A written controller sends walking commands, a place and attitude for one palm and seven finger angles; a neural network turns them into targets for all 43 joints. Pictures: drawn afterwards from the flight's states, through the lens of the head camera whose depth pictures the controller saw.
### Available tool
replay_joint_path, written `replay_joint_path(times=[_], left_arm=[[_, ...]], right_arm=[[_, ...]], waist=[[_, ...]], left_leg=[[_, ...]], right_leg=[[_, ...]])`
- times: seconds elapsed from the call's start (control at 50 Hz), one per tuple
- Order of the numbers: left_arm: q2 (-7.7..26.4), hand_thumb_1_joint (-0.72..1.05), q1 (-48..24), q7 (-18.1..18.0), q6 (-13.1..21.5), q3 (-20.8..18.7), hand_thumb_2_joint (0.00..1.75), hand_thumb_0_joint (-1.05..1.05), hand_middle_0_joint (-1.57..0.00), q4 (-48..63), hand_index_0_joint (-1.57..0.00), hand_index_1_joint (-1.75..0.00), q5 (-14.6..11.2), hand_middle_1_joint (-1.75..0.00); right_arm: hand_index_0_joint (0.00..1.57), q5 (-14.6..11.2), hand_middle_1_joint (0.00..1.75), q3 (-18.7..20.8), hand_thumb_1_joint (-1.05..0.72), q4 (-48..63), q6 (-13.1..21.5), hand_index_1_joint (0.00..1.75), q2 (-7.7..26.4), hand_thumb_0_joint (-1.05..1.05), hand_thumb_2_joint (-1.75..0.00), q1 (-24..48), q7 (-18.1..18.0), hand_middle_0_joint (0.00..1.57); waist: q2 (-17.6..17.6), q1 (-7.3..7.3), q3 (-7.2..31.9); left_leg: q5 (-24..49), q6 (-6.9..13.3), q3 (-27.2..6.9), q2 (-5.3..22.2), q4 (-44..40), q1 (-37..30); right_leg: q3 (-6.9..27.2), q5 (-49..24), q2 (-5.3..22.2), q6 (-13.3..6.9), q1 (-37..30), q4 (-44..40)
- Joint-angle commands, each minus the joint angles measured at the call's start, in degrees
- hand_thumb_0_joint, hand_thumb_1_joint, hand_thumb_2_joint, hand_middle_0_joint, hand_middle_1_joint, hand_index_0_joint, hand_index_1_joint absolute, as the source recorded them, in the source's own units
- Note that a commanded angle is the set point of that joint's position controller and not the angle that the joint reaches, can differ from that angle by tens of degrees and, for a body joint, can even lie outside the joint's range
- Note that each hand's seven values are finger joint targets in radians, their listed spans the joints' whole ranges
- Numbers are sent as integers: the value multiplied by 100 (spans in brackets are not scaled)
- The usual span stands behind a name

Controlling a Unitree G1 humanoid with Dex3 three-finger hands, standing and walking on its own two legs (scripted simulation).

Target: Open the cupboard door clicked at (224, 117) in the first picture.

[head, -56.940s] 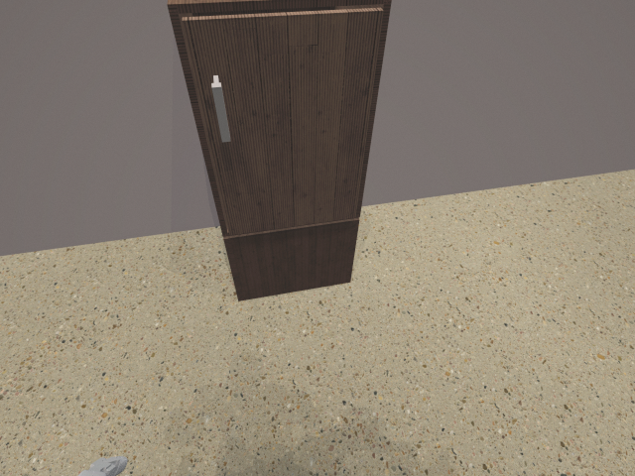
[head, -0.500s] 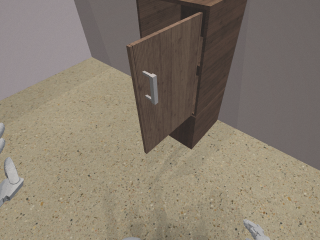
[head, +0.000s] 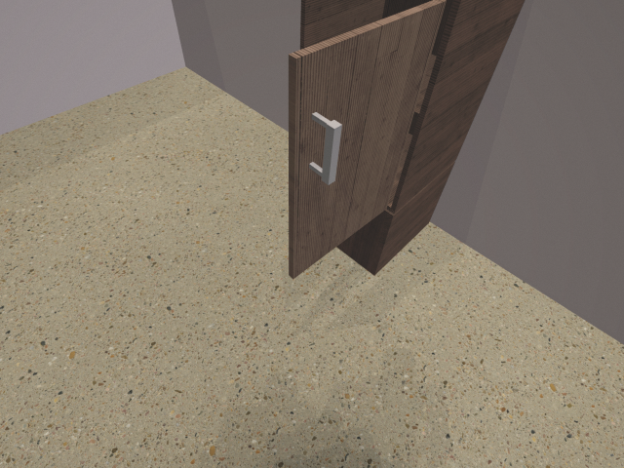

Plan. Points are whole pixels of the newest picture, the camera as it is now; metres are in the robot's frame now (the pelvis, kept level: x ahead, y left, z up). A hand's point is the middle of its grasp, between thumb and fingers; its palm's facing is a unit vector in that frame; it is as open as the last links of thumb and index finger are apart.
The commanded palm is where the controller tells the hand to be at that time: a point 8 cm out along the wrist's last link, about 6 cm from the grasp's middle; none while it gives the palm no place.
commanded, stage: let the arm hang, fingers relaxed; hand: left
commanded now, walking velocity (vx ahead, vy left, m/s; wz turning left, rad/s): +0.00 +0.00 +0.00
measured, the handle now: (323, 149) +0.63 +0.03 +0.04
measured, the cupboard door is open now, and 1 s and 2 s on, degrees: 87 87 87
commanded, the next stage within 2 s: look to check the result in 0.72 s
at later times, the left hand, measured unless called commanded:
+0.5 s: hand out of the picture -0.02 +0.19 -0.17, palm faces +0.01 -0.98 -0.19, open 7.4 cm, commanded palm none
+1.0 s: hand out of the picture -0.02 +0.18 -0.17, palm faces +0.02 -0.98 -0.18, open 7.4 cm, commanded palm none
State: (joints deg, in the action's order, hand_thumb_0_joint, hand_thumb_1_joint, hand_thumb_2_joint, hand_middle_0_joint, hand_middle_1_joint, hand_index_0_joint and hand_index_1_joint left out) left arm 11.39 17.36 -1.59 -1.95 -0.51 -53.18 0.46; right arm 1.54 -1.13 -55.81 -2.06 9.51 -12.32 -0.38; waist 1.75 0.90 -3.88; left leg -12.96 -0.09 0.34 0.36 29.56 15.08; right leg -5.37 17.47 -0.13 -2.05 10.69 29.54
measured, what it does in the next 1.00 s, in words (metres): stands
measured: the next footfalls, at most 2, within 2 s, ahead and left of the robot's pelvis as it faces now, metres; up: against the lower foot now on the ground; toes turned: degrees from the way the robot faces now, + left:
none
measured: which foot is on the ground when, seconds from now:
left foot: down 0.00-1.00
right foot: down 0.00-1.00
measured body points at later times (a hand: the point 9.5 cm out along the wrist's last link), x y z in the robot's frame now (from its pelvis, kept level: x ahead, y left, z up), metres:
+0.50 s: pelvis -0.01 +0.02 +0.01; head -0.01 +0.02 +0.46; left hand -0.02 +0.24 -0.15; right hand -0.04 -0.18 -0.16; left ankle +0.03 +0.12 -0.74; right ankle -0.01 -0.09 -0.74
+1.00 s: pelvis +0.00 +0.02 +0.01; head +0.01 +0.01 +0.46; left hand -0.02 +0.23 -0.15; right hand -0.02 -0.19 -0.16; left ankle +0.03 +0.12 -0.74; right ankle -0.01 -0.09 -0.74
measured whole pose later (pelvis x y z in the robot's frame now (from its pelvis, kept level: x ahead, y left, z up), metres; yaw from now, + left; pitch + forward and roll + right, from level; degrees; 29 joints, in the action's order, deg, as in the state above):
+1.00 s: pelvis +0.00 +0.02 +0.01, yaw -2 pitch -2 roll +0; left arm 7.0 17.5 -2.1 0.3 -0.5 -66.4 0.4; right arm 1.3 0.3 -66.0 -0.5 7.0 -16.4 -1.6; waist -0.7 -0.2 -2.6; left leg -9.8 1.4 2.5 -0.6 23.0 11.6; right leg -3.2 14.0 0.8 -0.6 8.5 24.1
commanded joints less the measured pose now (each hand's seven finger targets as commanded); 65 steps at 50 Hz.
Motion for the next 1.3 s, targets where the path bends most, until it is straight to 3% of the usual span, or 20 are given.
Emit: replay_joint_path(times=[0.0,0.04,0.1,0.28,0.38,0.68,0.94,1.12,1.18,1.28], left_arm=[[620,90,30,6,250,-119,90,0,-20,-183,-20,-30,1,-30],[563,90,22,8,252,-98,90,0,-20,-429,-20,-30,4,-30],[504,90,57,14,246,-68,90,0,-20,-728,-20,-30,10,-30],[398,90,296,-12,223,-51,90,0,-20,-1188,-20,-30,12,-30],[316,90,333,-32,209,-67,90,0,-20,-1235,-20,-30,16,-30],[112,90,371,-61,258,-111,90,0,-20,-1205,-20,-30,13,-30],[150,90,401,-73,310,-105,90,0,-20,-1213,-20,-30,7,-30],[190,90,311,-63,298,-93,90,0,-20,-1232,-20,-30,6,-30],[206,90,312,-60,311,-99,90,0,-20,-1231,-20,-30,6,-30],[249,90,251,-57,321,-112,90,0,-20,-1218,-20,-30,1,-30]], right_arm=[[20,-38,30,178,-90,10,151,30,666,0,-90,-46,-102,20],[20,-53,30,214,-90,-158,140,30,662,0,-90,-191,-120,20],[20,-41,30,208,-90,-389,149,30,672,0,-90,-352,-128,20],[20,-33,30,179,-90,-763,168,30,536,0,-90,-598,-142,20],[20,-21,30,182,-90,-856,163,30,407,0,-90,-716,-148,20],[20,-23,30,214,-90,-908,212,30,186,0,-90,-937,-174,20],[20,-50,30,217,-90,-912,219,30,252,0,-90,-866,-177,20],[20,-38,30,198,-90,-933,217,30,301,0,-90,-723,-176,20],[20,-34,30,210,-90,-930,225,30,339,0,-90,-685,-174,20],[20,-39,30,201,-90,-916,249,30,394,0,-90,-610,-184,20]], waist=[[-909,-107,380],[-384,-131,204],[-177,-152,28],[-105,-106,-165],[-266,-100,-290],[-300,-122,-191],[-120,-142,-111],[-244,-149,-214],[-126,-146,-115],[-251,-136,-7]], left_leg=[[567,181,-457,490,-744,-278],[388,183,-476,534,-857,-345],[63,199,-515,539,-1078,-302],[-294,212,-492,501,-1323,-195],[-431,206,-505,479,-1385,-67],[-39,204,-407,458,-1237,-139],[493,205,-312,487,-1068,-418],[418,183,-356,493,-1152,-397],[531,186,-339,490,-1110,-485],[771,190,-355,513,-1098,-560]], right_leg=[[748,-704,610,-73,-143,-1042],[680,-456,596,-80,8,-1162],[683,-199,590,-69,92,-1242],[659,21,590,-44,161,-1216],[643,63,564,-30,226,-1144],[675,-260,583,-38,210,-1071],[698,-527,614,-34,174,-1164],[712,-508,612,-24,163,-1191],[711,-550,630,-25,124,-1214],[711,-765,630,-25,2,-1201]])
